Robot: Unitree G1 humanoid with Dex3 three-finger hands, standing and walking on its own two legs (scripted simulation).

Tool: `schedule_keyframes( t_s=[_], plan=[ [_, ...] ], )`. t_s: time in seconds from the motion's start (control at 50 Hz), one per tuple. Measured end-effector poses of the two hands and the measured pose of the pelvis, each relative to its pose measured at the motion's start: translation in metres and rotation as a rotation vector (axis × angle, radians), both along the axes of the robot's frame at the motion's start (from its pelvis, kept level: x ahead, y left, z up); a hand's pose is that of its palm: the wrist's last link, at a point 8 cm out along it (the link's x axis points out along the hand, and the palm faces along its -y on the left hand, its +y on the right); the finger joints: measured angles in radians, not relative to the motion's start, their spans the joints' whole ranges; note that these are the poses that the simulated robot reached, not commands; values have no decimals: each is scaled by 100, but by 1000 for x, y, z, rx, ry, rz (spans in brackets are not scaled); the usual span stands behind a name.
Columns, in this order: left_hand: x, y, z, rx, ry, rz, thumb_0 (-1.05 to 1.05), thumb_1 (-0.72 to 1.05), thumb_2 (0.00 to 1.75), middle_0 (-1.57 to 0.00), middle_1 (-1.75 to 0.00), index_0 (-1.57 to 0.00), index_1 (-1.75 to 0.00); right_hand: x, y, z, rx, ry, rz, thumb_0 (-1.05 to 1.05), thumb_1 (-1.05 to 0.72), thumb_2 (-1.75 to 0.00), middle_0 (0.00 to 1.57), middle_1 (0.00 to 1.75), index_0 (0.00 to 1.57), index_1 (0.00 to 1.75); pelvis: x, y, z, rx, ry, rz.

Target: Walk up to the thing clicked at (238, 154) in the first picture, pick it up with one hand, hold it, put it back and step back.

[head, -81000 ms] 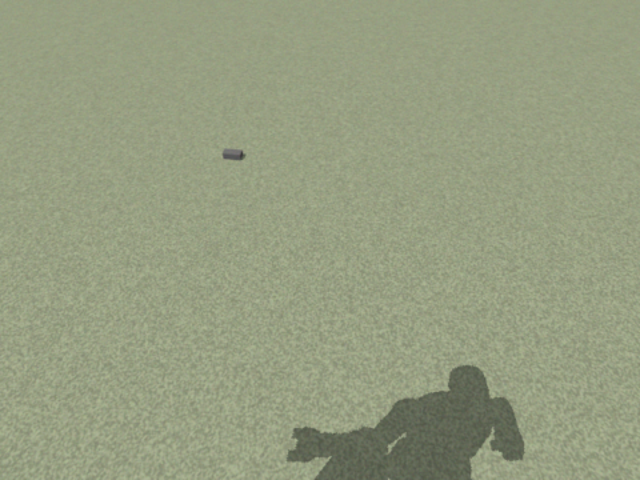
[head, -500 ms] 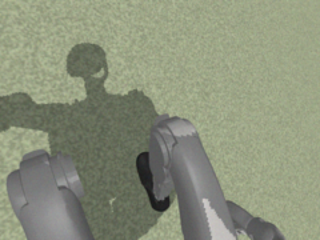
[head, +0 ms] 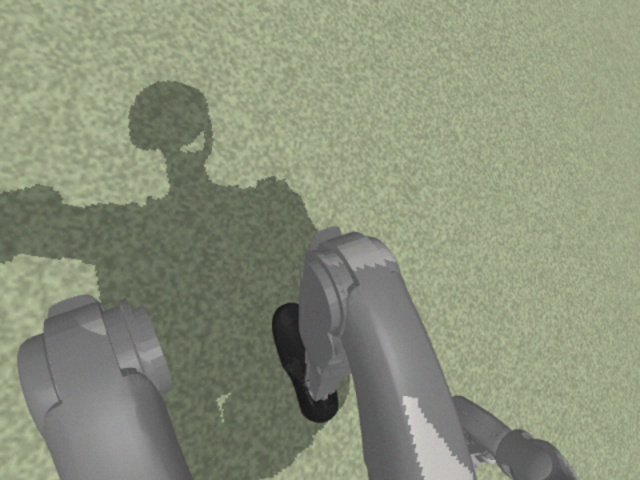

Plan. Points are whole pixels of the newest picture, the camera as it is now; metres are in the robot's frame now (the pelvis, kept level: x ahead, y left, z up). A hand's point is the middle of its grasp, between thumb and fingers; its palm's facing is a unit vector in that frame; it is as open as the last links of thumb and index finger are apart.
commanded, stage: open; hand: left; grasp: from above
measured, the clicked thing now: out of the picture +0.37 +0.42 -0.28
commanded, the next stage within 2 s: withdraw in 0.44 s
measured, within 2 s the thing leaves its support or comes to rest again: neither
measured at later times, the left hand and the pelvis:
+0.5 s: hand out of the picture +0.38 +0.39 -0.24, palm faces -0.29 -0.33 -0.90, open 14.4 cm; pelvis +0.00 +0.00 +0.00, yaw +0 degrees
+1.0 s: hand out of the picture +0.39 +0.42 -0.10, palm faces -0.41 -0.12 -0.90, open 13.8 cm; pelvis +0.00 +0.00 +0.04, yaw +4 degrees
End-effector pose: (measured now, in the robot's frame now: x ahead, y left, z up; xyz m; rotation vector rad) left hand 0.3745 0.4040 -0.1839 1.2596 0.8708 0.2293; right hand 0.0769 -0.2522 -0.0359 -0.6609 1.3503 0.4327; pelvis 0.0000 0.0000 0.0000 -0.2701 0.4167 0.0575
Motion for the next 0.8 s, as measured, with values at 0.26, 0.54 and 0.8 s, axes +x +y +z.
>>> schedule_keyframes(
  t_s=[0.26,0.54,0.8],
  plan=[
    [-1,-3,2,-11,11,-14,0,-53,101,-11,-98,-8,-100,-6,-4,0,-4,5,-18,0,-89,-90,20,30,20,30,-2,-2,2,8,-2,0],
    [4,-6,0,-3,-9,-10,0,-56,104,-8,-97,-4,-101,-7,-7,7,-26,6,-21,0,-89,-89,20,30,20,30,-2,-2,4,3,1,-2],
    [23,10,36,23,-85,-73,0,-49,99,-9,-100,-9,-99,-2,-9,6,-31,-16,-69,0,-90,-90,20,30,20,30,-1,-2,8,4,25,7]
  ],
)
